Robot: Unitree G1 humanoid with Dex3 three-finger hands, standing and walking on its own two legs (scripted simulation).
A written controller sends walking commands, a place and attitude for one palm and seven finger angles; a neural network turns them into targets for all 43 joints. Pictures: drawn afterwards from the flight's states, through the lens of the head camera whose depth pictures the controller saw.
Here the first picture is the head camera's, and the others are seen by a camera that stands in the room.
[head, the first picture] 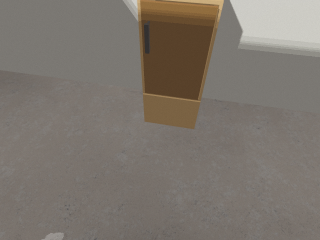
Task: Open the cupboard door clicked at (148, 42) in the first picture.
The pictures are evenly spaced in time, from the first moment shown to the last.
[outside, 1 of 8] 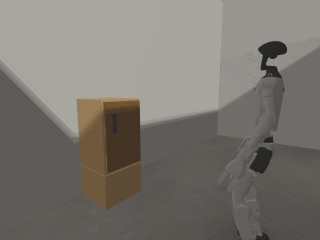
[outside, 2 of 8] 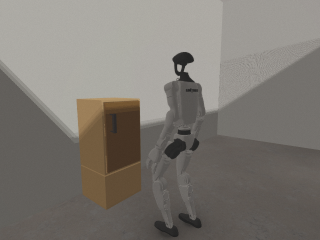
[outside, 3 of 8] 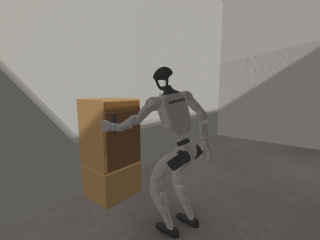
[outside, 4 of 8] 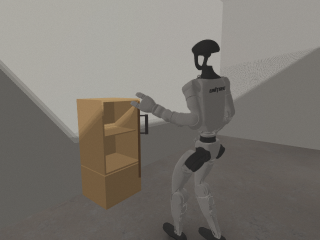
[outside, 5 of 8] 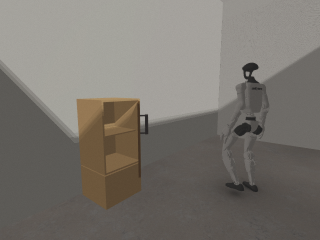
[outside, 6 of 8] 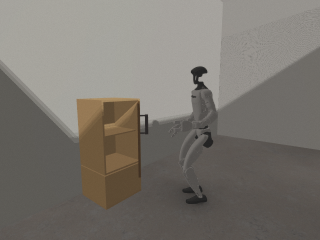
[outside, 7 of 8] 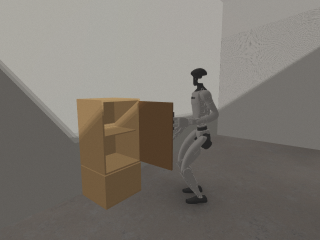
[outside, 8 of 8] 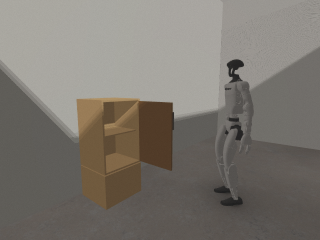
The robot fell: no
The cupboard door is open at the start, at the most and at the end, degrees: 0 92 90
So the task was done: yes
